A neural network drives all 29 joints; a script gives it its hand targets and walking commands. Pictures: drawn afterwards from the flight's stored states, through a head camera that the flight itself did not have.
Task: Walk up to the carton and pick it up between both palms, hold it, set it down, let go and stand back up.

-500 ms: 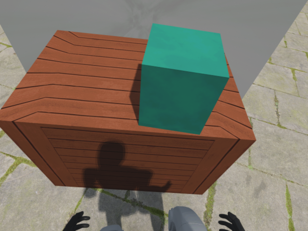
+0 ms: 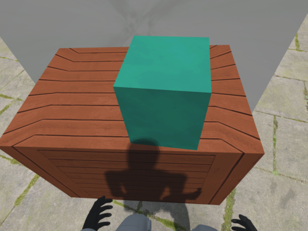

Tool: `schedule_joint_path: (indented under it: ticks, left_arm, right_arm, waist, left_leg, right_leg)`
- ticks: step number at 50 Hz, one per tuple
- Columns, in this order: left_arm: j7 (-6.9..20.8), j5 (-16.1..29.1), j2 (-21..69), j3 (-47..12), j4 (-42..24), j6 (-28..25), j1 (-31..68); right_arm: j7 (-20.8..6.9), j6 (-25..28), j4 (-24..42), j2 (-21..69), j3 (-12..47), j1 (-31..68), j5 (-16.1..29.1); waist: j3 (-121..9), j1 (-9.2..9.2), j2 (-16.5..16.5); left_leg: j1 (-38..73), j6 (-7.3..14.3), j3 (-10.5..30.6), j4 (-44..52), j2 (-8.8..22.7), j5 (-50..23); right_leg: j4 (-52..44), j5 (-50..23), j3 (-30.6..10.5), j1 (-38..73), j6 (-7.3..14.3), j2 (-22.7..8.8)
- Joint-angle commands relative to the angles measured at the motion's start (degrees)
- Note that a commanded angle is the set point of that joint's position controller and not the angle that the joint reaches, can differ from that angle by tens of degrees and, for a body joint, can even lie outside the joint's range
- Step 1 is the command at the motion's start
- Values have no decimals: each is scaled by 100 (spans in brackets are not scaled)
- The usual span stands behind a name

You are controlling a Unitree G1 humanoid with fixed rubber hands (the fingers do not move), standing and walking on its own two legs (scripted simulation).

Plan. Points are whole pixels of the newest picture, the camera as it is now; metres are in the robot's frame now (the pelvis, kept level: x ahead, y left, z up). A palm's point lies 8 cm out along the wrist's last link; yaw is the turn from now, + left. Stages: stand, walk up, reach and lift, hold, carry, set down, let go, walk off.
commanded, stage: walk up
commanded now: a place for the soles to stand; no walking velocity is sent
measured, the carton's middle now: (166, 94) +0.49 -0.01 +0.04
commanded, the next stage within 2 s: none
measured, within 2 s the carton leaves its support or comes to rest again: neither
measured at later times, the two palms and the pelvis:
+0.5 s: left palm out of the picture +0.09 +0.22 -0.11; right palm (235, 230) +0.14 -0.18 -0.10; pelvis +0.00 +0.02 +0.00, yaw +1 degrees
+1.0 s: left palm out of the picture +0.13 +0.23 -0.10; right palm out of the picture +0.09 -0.20 -0.11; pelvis +0.00 +0.03 +0.00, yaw -8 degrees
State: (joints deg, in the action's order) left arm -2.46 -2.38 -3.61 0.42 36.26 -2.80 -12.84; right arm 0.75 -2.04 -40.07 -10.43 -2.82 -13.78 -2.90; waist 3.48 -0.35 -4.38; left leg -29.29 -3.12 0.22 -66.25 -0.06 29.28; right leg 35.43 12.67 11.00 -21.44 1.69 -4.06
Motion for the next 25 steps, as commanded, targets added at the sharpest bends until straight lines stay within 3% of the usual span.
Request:
schedule_joint_path:
  ticks: [1,3,4,6,7,8,9,10,11,12,13,14,15,16,17,18,19,20,21,22,23,24,25]
  left_arm:
    - [-74,11,-805,274,-636,-203,236]
    - [-45,9,-1013,296,-598,-148,378]
    - [-18,24,-1018,288,-582,-83,404]
    - [92,84,-1114,281,-446,69,368]
    - [168,95,-870,219,-342,106,177]
    - [241,179,-560,72,-432,131,24]
    - [189,92,-811,165,-509,203,396]
    - [194,92,-807,128,-471,243,442]
    - [208,101,-685,99,-383,258,357]
    - [203,113,-545,70,-332,270,138]
    - [178,53,-619,97,-307,281,25]
    - [150,13,-679,128,-288,269,-21]
    - [132,23,-657,124,-261,257,-27]
    - [114,12,-658,134,-248,254,-64]
    - [104,22,-613,145,-244,235,-101]
    - [90,51,-583,164,-196,202,-308]
    - [83,29,-569,160,-212,153,-422]
    - [77,33,-715,229,-189,92,-497]
    - [83,-6,-972,288,-234,42,-334]
    - [126,72,-1040,311,-172,32,-124]
    - [164,97,-1016,319,-171,39,-123]
    - [193,132,-892,255,-179,35,-126]
    - [192,130,-806,237,-167,33,-175]
  right_arm:
    - [-42,87,629,-35,13,158,26]
    - [-92,140,649,127,69,27,91]
    - [-115,184,582,184,75,-131,116]
    - [-126,302,462,165,12,-626,77]
    - [-87,378,491,-62,-100,-850,8]
    - [-23,439,669,-452,-210,-781,-7]
    - [45,421,688,-694,-314,-527,60]
    - [101,417,785,-411,-244,-165,101]
    - [148,435,808,-265,-161,-68,113]
    - [171,447,860,-330,-140,78,56]
    - [161,449,866,-321,-127,185,50]
    - [130,457,879,-136,-76,228,66]
    - [101,461,904,-99,-34,322,90]
    - [88,470,948,-159,-53,316,84]
    - [53,466,939,-146,-43,464,117]
    - [35,444,945,-171,-34,632,121]
    - [5,411,940,-192,-20,710,171]
    - [-46,398,918,-27,41,622,219]
    - [-86,383,832,104,79,472,231]
    - [-72,343,728,100,57,308,203]
    - [-64,328,667,108,63,250,155]
    - [-80,333,641,49,52,363,171]
    - [-107,344,586,13,61,395,177]
  waist:
    - [-682,92,1108]
    - [-703,26,1664]
    - [-887,-10,1510]
    - [-983,-244,1167]
    - [-1062,-320,445]
    - [-975,-247,-633]
    - [-604,-359,-257]
    - [-225,-218,141]
    - [-249,-170,61]
    - [-357,-69,-339]
    - [-391,-43,-434]
    - [-388,-35,-321]
    - [-430,-13,-408]
    - [-501,-52,-271]
    - [-522,29,-330]
    - [-559,157,-321]
    - [-559,253,-141]
    - [-629,213,94]
    - [-670,36,632]
    - [-454,-116,758]
    - [-412,-107,704]
    - [-298,-46,718]
    - [-393,-12,521]
  left_leg:
    - [-146,74,225,800,287,38]
    - [398,208,4,1821,334,43]
    - [806,272,-165,2386,229,-93]
    - [2124,461,-307,3551,94,-1490]
    - [2673,517,426,3920,476,-1965]
    - [2436,891,2409,4732,1726,-1221]
    - [1254,1362,3058,5132,2055,-548]
    - [1112,1456,2624,5130,1879,-559]
    - [1387,1395,2110,4999,1746,-1045]
    - [1577,1366,1883,4848,1674,-1331]
    - [1562,1384,1835,4783,1679,-1546]
    - [1536,1384,1685,4735,1627,-1856]
    - [1538,1406,1382,4595,1553,-2303]
    - [1698,1320,1277,4429,1543,-2779]
    - [1415,1330,1045,4324,1478,-2845]
    - [1293,1304,780,4195,1374,-3007]
    - [1114,1143,595,3950,1248,-3088]
    - [965,935,425,3779,1047,-2748]
    - [936,714,130,3616,703,-2159]
    - [1183,547,-59,3769,382,-1382]
    - [1568,527,-66,3947,396,-1166]
    - [1758,564,-14,4035,470,-1228]
    - [1788,620,79,4118,521,-1417]
  right_leg:
    - [-1886,469,-1801,652,944,-1700]
    - [-1766,487,-1506,469,759,-1618]
    - [-1612,515,-1284,474,651,-1463]
    - [-978,575,-849,-386,341,-1196]
    - [-211,951,-526,-900,45,-942]
    - [693,1806,-195,-1485,-433,-371]
    - [1165,2254,-698,-1041,-455,-109]
    - [1539,2139,-918,-979,-434,-123]
    - [1653,2060,-1036,-1148,-405,-79]
    - [1632,1937,-1108,-1197,-370,-109]
    - [1624,1775,-1138,-1099,-356,-133]
    - [1567,1664,-1194,-936,-336,-84]
    - [1421,1585,-1160,-762,-346,-42]
    - [1191,1557,-1124,-632,-349,35]
    - [923,1270,-1057,-242,-300,65]
    - [382,839,-1029,168,-265,97]
    - [-432,-28,-953,637,-213,139]
    - [-628,-688,-1299,1000,-107,-18]
    - [-799,-1089,-1882,1065,37,-298]
    - [-932,-704,-2182,442,180,-504]
    - [-1107,-240,-2292,102,239,-520]
    - [-1219,-16,-2067,2,140,-345]
    - [-1179,79,-1928,156,69,-208]
